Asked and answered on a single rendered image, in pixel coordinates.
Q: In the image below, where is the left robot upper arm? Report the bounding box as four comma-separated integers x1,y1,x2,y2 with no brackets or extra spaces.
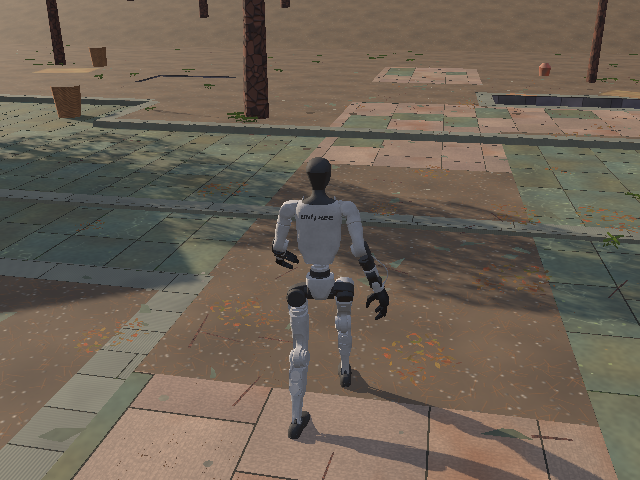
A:
273,200,299,252

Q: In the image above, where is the robot left forearm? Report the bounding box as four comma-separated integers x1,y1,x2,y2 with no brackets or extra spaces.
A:
271,237,286,260

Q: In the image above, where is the robot right hand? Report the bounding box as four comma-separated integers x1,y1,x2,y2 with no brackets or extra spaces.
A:
366,286,389,320

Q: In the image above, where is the robot right forearm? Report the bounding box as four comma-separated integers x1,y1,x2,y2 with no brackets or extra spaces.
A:
358,241,384,293

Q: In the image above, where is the right robot thigh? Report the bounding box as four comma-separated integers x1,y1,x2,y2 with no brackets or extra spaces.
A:
334,277,354,333

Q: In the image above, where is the humanoid robot head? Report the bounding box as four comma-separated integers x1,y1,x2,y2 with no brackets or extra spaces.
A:
302,157,336,205

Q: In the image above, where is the right robot upper arm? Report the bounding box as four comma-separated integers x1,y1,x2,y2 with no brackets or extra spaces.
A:
339,200,367,257

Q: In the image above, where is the robot left hand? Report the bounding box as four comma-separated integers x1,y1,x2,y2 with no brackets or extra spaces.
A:
275,250,299,269

